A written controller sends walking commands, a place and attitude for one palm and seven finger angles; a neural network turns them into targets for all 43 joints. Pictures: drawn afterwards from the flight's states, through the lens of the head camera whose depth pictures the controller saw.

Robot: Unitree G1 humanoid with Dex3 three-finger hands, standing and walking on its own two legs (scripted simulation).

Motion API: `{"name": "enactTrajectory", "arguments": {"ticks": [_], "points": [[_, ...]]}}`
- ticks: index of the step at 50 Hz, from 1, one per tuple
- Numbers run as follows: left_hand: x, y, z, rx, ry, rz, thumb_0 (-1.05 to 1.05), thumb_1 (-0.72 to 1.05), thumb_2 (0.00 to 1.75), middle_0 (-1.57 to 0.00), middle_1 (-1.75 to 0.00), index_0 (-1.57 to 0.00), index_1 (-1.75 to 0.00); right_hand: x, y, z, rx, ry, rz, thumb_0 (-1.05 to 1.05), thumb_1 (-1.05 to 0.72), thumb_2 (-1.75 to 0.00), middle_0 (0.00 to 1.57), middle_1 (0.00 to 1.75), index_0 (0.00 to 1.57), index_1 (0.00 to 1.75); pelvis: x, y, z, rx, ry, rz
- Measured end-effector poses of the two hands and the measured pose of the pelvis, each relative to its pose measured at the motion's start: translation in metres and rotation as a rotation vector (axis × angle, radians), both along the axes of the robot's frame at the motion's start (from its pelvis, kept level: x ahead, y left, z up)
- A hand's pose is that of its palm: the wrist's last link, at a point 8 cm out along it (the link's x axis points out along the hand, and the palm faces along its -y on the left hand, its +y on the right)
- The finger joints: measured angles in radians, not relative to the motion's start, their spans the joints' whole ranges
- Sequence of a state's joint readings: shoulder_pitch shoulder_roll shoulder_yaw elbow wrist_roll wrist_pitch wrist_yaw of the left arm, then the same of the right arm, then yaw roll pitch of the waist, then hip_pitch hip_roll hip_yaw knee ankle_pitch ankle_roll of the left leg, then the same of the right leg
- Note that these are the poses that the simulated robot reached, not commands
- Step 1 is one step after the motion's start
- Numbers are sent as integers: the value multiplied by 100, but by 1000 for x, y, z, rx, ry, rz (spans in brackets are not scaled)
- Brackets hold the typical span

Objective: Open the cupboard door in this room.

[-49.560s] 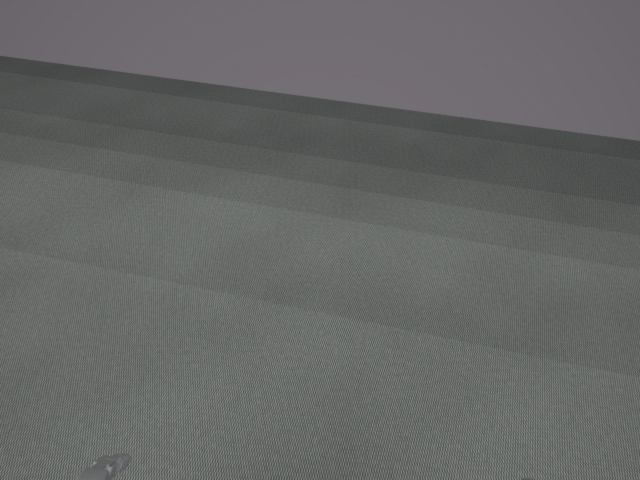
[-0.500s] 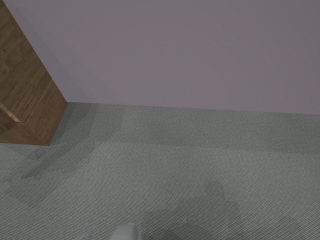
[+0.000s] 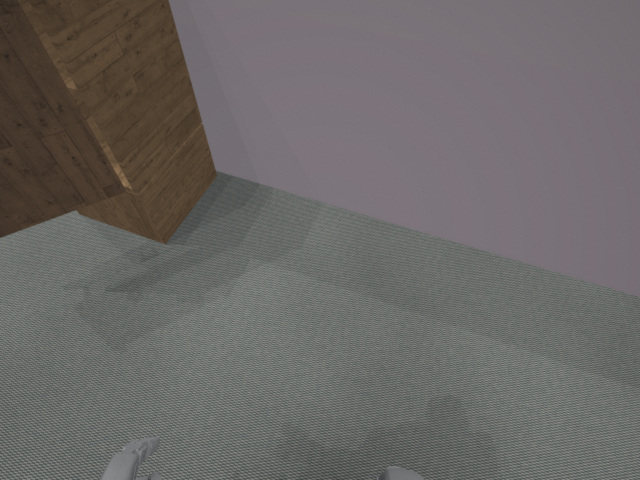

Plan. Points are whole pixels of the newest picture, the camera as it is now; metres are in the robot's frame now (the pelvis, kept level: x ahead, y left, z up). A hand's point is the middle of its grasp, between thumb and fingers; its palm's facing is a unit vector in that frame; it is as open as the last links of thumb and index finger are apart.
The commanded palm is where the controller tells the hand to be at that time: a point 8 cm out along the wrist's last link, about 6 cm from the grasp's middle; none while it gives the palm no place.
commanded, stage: turn to face it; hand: left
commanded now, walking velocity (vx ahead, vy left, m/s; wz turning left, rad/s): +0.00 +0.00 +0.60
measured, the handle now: out of the picture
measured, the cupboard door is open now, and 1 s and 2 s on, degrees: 52 52 52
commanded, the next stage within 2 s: take the last steps up to it in 0.86 s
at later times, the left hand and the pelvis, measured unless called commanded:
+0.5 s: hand out of the picture -0.03 +0.20 -0.19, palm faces +0.37 -0.90 -0.24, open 7.4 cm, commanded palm none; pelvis +0.00 -0.01 -0.02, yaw +20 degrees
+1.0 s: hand out of the picture +0.00 +0.15 -0.15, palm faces +0.49 -0.83 -0.26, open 7.4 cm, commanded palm none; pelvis +0.03 -0.05 +0.00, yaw +29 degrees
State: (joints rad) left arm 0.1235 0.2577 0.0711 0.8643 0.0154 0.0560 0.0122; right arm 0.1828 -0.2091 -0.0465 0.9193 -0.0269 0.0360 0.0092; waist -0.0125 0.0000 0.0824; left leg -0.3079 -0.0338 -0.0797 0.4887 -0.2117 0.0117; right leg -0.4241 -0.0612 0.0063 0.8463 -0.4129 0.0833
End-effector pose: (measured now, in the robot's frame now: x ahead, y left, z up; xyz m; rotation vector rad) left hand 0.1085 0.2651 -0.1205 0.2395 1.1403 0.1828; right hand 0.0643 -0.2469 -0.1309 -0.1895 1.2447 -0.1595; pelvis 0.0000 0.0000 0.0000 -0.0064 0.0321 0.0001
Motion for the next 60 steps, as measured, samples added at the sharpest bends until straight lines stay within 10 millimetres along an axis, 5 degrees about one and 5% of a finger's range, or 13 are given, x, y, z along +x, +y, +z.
{"name": "enactTrajectory", "arguments": {"ticks": [5,14,19,27,36,45,54,60], "points": [[-3,-25,4,26,-66,29,0,91,90,-20,-30,-20,-30,0,-25,-21,29,37,18,1,-90,-90,20,30,20,30,-1,-25,-10,15,-2,62],[-65,-55,7,-16,19,163,0,90,90,-21,-30,-21,-30,40,-43,-6,20,38,125,1,-91,-90,19,29,20,30,2,-38,4,54,-27,198],[-103,-51,-6,-48,57,267,0,90,90,-21,-30,-21,-30,77,-26,1,-4,18,241,1,-91,-90,19,29,20,30,3,-34,2,55,-23,271],[-168,-18,-39,-68,166,429,1,90,90,-21,-30,-21,-30,134,31,6,-41,-112,413,1,-91,-90,19,29,20,30,2,-11,-16,28,-13,358],[-155,-11,-13,-43,103,480,1,91,90,-20,-30,-20,-30,131,53,8,-2,-77,480,0,-90,-90,20,29,20,30,8,-15,0,6,-15,418],[-131,-52,-4,-2,34,486,0,91,90,-20,-30,-20,-30,129,24,-27,68,12,463,1,-90,-90,20,30,20,30,24,-44,-10,36,-24,468],[-161,-97,2,-62,83,591,0,92,90,-21,-30,-21,-30,137,7,-10,33,81,509,1,-91,-90,20,29,20,30,34,-52,7,56,-22,543],[-204,-112,-4,-111,136,705,0,91,90,-21,-30,-21,-30,156,31,-1,7,90,606,1,-91,-90,19,29,20,30,37,-38,9,49,-22,601]]}}
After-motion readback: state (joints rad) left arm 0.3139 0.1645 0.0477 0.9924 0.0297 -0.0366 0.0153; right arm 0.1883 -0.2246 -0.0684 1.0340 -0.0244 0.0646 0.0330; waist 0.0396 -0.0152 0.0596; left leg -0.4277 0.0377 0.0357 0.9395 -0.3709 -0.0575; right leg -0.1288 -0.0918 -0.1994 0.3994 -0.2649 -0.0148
